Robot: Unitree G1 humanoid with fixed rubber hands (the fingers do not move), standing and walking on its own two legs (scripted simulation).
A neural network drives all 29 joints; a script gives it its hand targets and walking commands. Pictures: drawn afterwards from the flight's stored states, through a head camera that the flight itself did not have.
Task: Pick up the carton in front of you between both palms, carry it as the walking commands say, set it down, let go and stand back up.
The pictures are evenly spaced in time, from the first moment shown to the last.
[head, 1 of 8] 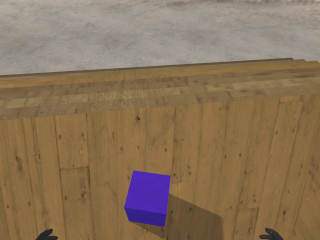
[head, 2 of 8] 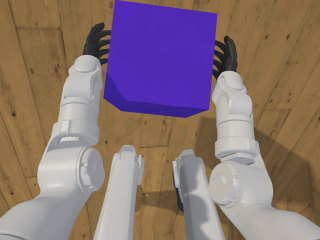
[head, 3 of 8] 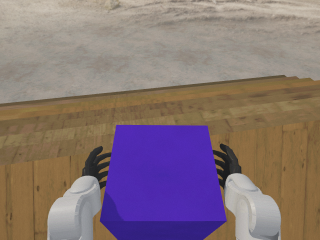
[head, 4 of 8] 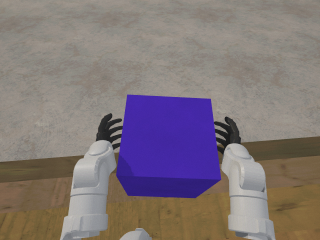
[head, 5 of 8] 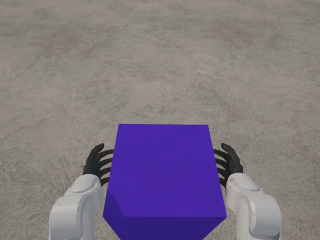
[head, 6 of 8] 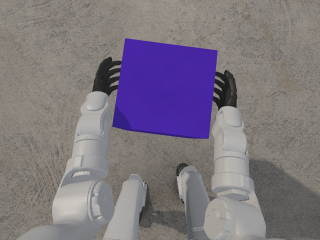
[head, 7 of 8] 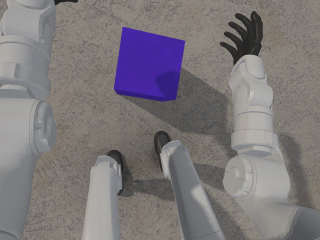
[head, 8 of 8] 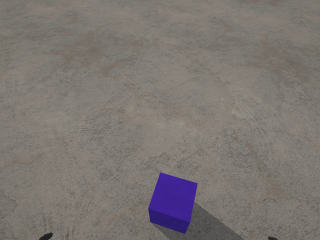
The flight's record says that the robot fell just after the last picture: no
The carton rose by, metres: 0.68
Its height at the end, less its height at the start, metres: -1.36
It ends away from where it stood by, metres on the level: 5.55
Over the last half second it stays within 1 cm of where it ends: yes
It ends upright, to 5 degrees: yes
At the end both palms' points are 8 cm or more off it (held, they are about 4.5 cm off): yes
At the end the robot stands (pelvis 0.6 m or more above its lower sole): yes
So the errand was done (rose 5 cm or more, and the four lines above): yes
